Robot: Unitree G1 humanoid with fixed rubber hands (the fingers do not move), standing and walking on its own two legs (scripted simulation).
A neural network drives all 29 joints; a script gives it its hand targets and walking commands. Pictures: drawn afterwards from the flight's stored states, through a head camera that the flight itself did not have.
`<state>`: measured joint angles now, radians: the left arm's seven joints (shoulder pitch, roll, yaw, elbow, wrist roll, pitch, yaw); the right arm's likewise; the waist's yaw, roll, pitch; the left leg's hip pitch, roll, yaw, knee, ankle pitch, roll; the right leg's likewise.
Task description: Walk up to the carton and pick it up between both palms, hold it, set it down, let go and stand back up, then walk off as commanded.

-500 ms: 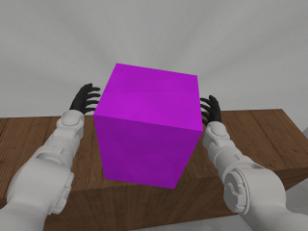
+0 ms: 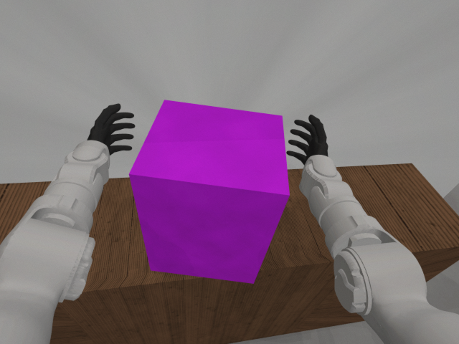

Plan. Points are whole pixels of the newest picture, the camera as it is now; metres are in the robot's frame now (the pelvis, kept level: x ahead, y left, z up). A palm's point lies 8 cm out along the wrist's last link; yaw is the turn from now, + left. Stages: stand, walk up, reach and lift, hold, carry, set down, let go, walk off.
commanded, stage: set down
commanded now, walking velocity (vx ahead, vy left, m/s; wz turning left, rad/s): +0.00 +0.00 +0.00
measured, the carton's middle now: (212, 198) +0.41 -0.04 +0.03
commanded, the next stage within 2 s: none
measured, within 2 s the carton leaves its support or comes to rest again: neither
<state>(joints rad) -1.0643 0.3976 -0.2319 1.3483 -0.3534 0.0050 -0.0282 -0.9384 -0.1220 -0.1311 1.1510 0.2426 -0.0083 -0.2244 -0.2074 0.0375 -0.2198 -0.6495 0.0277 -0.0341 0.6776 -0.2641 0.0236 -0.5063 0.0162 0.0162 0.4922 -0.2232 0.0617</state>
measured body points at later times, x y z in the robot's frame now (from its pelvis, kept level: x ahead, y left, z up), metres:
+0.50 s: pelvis -0.04 -0.01 +0.00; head -0.02 +0.03 +0.45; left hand +0.45 +0.15 +0.14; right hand +0.36 -0.24 +0.13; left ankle +0.03 +0.09 -0.72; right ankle +0.00 -0.17 -0.72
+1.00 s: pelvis -0.03 -0.01 +0.01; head +0.02 +0.03 +0.45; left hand +0.43 +0.18 +0.08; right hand +0.31 -0.23 +0.06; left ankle +0.03 +0.09 -0.72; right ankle +0.00 -0.17 -0.72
